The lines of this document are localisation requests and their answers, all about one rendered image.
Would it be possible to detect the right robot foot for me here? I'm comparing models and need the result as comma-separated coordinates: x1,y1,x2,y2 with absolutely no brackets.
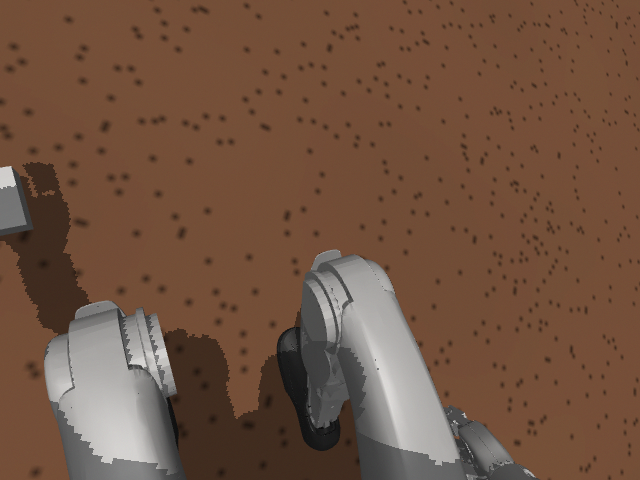
277,327,340,451

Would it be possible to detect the right robot hand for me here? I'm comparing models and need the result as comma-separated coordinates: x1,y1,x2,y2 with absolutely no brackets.
443,405,516,480

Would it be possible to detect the small box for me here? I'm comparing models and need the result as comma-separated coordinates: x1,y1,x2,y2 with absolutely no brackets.
0,166,34,236

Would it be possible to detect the right robot arm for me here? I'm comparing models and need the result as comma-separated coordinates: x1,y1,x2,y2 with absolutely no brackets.
489,463,540,480

